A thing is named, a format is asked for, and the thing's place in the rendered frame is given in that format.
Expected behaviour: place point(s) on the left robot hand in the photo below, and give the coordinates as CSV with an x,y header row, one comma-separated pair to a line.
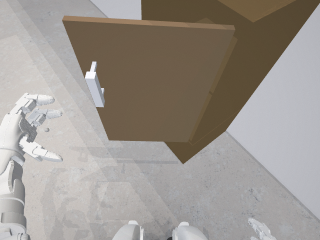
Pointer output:
x,y
14,127

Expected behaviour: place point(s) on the cupboard door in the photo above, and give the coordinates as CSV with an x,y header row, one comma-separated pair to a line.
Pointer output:
x,y
156,75

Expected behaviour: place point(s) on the right robot hand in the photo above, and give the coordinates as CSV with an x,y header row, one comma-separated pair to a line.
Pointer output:
x,y
261,230

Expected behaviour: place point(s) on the handle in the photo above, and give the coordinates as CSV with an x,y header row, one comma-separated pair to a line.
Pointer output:
x,y
93,84

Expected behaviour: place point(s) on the robot left forearm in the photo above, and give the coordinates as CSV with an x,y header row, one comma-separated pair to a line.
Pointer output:
x,y
12,193

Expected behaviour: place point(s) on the robot left shin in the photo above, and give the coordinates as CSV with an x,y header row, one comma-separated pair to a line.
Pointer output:
x,y
133,222

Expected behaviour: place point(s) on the robot right shin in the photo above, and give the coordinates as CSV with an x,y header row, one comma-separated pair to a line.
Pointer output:
x,y
183,224

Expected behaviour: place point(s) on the robot shin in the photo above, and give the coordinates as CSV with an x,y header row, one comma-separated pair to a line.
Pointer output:
x,y
183,224
133,222

